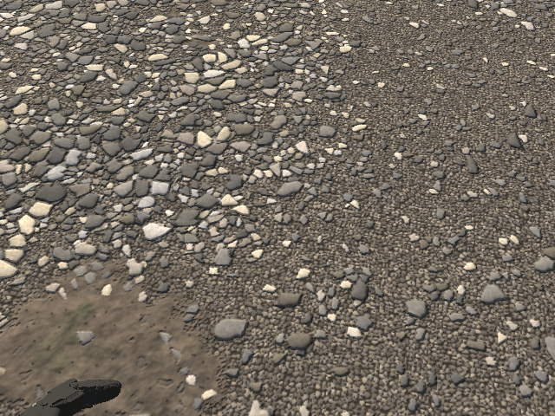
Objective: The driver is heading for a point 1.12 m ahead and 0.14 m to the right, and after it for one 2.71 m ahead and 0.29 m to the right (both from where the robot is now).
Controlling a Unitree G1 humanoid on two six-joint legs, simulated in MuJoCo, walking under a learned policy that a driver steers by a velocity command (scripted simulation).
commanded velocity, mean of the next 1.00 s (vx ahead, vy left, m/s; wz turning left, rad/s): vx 0.50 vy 0.00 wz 0.12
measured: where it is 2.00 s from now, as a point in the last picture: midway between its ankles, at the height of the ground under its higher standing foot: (260, 207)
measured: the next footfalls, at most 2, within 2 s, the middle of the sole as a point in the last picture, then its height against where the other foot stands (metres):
right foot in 0.12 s outside the picture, level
left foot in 0.64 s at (204, 403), level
